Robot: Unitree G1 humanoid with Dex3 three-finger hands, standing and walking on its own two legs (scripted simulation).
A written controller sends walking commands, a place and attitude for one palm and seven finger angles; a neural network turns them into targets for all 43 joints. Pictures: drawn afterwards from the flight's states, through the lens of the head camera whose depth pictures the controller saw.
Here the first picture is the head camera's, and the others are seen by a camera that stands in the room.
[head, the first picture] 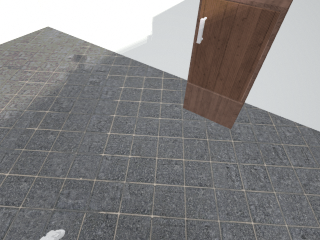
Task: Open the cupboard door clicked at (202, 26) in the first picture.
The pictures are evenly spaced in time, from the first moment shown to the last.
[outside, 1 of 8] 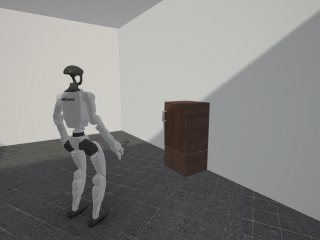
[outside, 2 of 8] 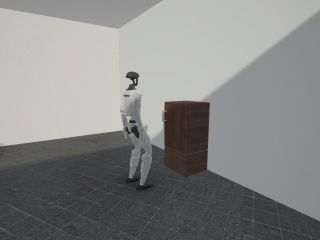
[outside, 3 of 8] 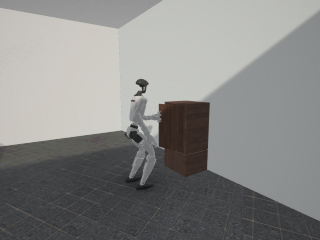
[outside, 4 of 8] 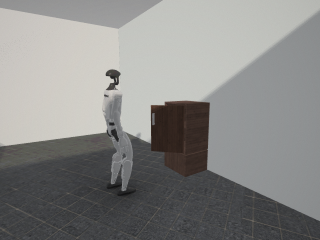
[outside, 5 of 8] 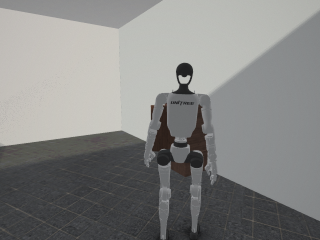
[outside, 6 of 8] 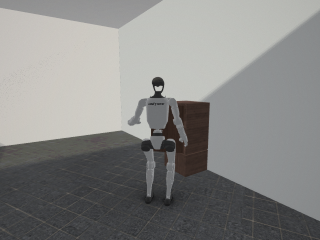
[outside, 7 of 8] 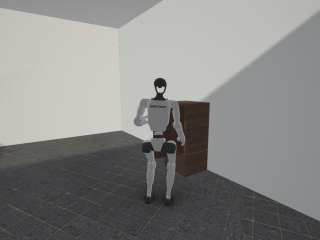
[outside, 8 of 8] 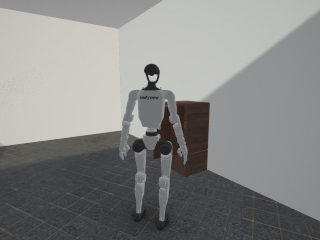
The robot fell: no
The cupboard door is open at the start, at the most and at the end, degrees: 0 87 85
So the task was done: yes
